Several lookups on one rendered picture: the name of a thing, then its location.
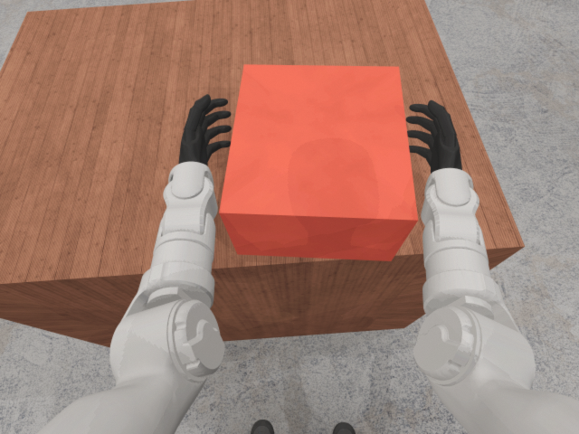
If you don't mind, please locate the robot left forearm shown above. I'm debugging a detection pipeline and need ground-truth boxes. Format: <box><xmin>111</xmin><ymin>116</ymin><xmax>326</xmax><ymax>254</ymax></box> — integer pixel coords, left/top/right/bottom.
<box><xmin>109</xmin><ymin>162</ymin><xmax>218</xmax><ymax>375</ymax></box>

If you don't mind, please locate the right robot upper arm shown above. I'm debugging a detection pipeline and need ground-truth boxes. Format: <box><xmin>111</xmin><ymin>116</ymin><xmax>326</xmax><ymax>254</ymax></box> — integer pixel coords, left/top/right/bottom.
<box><xmin>413</xmin><ymin>306</ymin><xmax>579</xmax><ymax>434</ymax></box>

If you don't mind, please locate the pedestal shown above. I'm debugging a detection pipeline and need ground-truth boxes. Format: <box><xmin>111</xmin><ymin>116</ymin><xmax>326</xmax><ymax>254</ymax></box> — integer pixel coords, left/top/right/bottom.
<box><xmin>0</xmin><ymin>0</ymin><xmax>525</xmax><ymax>347</ymax></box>

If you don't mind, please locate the left robot upper arm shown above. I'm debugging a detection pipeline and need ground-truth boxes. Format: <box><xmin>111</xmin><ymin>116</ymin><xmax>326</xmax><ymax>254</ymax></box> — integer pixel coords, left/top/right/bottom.
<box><xmin>36</xmin><ymin>298</ymin><xmax>225</xmax><ymax>434</ymax></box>

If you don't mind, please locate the robot right hand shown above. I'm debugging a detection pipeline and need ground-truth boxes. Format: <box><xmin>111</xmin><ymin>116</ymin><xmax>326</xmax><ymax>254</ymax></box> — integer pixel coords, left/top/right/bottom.
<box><xmin>406</xmin><ymin>100</ymin><xmax>462</xmax><ymax>173</ymax></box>

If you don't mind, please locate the carton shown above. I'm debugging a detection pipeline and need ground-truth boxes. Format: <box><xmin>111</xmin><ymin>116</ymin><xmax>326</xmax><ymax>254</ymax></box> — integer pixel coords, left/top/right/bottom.
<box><xmin>219</xmin><ymin>64</ymin><xmax>418</xmax><ymax>261</ymax></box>

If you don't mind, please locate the robot right forearm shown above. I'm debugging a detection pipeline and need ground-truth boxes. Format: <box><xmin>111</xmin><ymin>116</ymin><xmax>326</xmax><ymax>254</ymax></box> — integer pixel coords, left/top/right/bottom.
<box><xmin>421</xmin><ymin>168</ymin><xmax>521</xmax><ymax>334</ymax></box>

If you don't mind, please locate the robot left hand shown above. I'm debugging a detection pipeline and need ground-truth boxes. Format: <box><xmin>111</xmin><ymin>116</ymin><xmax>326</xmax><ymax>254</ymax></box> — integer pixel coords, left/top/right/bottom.
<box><xmin>178</xmin><ymin>94</ymin><xmax>232</xmax><ymax>166</ymax></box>

